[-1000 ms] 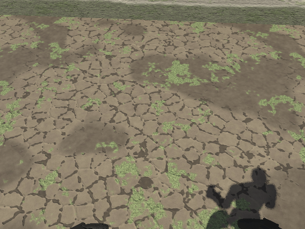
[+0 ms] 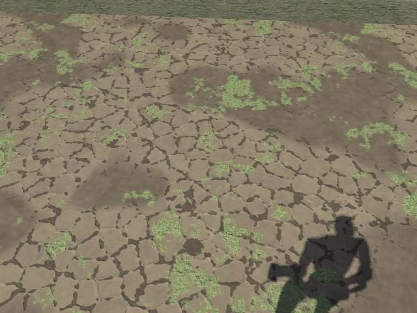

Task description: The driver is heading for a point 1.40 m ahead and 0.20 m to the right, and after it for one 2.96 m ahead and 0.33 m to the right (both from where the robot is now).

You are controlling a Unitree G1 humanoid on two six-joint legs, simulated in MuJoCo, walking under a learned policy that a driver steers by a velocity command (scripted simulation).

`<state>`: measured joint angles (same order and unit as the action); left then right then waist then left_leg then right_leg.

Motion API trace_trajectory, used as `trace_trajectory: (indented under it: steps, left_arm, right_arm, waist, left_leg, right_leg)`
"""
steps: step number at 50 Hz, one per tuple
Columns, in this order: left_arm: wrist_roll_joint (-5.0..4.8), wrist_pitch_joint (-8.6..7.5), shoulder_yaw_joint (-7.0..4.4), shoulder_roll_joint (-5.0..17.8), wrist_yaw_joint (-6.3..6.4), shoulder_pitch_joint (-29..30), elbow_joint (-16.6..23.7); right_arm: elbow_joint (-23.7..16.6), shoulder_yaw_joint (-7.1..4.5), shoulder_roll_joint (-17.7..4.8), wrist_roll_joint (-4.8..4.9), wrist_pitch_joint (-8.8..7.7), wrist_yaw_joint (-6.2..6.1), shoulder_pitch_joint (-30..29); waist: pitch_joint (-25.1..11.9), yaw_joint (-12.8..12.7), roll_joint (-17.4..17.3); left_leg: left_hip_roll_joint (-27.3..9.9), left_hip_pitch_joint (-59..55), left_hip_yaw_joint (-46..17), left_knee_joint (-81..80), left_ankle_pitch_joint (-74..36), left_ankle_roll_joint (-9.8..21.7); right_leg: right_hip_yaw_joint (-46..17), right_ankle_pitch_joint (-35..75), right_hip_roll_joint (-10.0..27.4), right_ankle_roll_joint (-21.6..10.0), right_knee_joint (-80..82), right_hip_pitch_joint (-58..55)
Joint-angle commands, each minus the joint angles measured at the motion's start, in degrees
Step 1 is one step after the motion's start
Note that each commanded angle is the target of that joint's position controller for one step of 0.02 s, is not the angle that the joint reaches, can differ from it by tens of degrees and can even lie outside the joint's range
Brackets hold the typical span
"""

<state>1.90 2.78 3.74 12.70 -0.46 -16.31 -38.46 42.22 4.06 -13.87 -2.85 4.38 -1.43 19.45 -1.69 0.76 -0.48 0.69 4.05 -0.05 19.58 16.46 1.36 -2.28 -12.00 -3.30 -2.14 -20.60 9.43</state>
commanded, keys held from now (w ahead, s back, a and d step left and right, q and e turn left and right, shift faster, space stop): shift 0.28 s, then w+shift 0.72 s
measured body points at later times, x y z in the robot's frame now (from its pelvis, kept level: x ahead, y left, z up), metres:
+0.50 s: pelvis +0.01 +0.00 -0.01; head +0.01 +0.00 +0.44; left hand +0.16 +0.22 -0.12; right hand +0.14 -0.22 -0.13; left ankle -0.07 +0.10 -0.74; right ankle -0.01 -0.10 -0.74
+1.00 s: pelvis -0.03 +0.00 -0.02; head -0.03 -0.01 +0.43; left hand +0.19 +0.18 -0.09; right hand +0.19 -0.19 -0.09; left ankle -0.07 +0.10 -0.75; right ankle -0.01 -0.10 -0.75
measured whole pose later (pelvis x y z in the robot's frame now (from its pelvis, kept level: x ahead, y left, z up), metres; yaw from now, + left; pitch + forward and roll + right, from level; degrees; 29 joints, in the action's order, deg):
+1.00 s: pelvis -0.03 +0.00 -0.02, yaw +0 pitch -3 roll +0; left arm 0.6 1.9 3.0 7.2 0.2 -2.8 -34.0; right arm 34.4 3.0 -7.0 -0.3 2.3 -1.4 2.7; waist 3.0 -0.4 -0.4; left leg 0.8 9.3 0.7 33.6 21.6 0.8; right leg -1.9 -16.7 -3.2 -1.9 -34.4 14.9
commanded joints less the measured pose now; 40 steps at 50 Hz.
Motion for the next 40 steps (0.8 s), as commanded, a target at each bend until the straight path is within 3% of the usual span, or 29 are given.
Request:
trace_trajectory:
  steps: [1, 14, 15, 16, 18, 21, 24, 31, 40]
  left_arm:
    - [-0.06, -0.95, -1.25, 5.1, 0.23, 0.27, 3.78]
    - [-0.13, -1.1, -1.09, 4.96, 0.46, -1.78, 2.6]
    - [-1.55, -1.01, -1.28, 2.32, 0.95, 1.29, 2.1]
    - [-1.33, -0.76, -0.99, 1.9, 1.27, 1.92, 2.16]
    - [-1.23, -0.32, -1.39, 2.38, 1.74, 4.36, 2.92]
    - [-0.67, -0.37, -1.39, 1.94, 1.84, 5.4, 3.97]
    - [-0.45, -0.93, -1.65, 2.43, 1.98, 6.24, 5.26]
    - [-0.59, -1.01, -1.85, 1.11, 2.17, 9.92, 7.94]
    - [-0.95, -1.56, -1.85, -0.82, 1.58, 15.34, 9.09]
  right_arm:
    - [-2.75, -1.26, -5.64, -0.01, -0.55, -0.35, 1.23]
    - [-0.28, -1.14, -5.76, 0.01, -0.25, -0.67, 3.41]
    - [-2.14, -1.4, -3.85, 2.95, -0.92, -0.64, -3.77]
    - [-2.77, -0.93, -2.55, 2.94, -1.19, -0.61, -4.4]
    - [-3.59, -1.23, -2.78, 2.65, -1.18, -0.76, -6.16]
    - [-4.91, -1.35, -2.6, 1.87, -0.98, -0.81, -7.14]
    - [-6.49, -1.62, -2.68, 1.52, -1.07, -1.05, -8.35]
    - [-9.86, -1.89, -0.18, 1.42, -1.42, -1.35, -13.47]
    - [-11.95, -1.99, 2.38, 1.9, -2.22, -0.75, -19.07]
  waist:
    - [0.8, -0.07, -0.07]
    - [1.08, -0.33, 0.05]
    - [-0.68, -1.18, -0.35]
    - [-1.8, -0.75, 0.1]
    - [-0.05, -0.65, 0.08]
    - [0.8, -0.53, -0.61]
    - [-0.05, -0.43, -0.23]
    - [-3.29, -0.82, 0.36]
    - [-4.53, -0.91, -0.06]
  left_leg:
    - [-4.69, 2.24, -6.27, -2.74, -14.95, 2.16]
    - [-4.33, 0.62, -6.2, -3.05, -19.49, 1.78]
    - [-4.92, 1.61, -5.03, -2.73, -14.26, 0.08]
    - [-4.11, 1.77, -5.07, -3.53, -8.85, -0.34]
    - [-2.17, 3.31, -3.75, 0.06, -6.53, 0.09]
    - [-1.65, 4.46, -2.94, 5.1, -11.17, 0.53]
    - [-1.68, 4.51, -2.15, 9.41, -19.83, 0.3]
    - [-1.34, 3.84, -0.27, 13.9, -27.2, -1.01]
    - [-2.1, 3.49, -0.57, 12.22, -21.53, -1.46]
  right_leg:
    - [-7.41, 12.66, 5.75, -4.16, 2.14, -1.42]
    - [-6.85, 15.51, 5.41, -3.52, 1.87, -2.14]
    - [-4.84, 9.59, 5.86, -1.12, 1.27, -2.5]
    - [-4.93, 6.46, 5.36, -0.52, 1.56, -2.77]
    - [-3.16, 4.75, 3.22, -0.82, -2.9, -0.72]
    - [-1.68, 6.66, 2.0, -1.24, -7.88, 2.57]
    - [-1.38, 16.43, 2.11, -1.5, -11.71, 2.66]
    - [-1.32, 29.61, 2.87, -1.37, -14.72, 0.36]
    - [-1.49, 23.8, 3.38, 0.03, -13.0, -0.08]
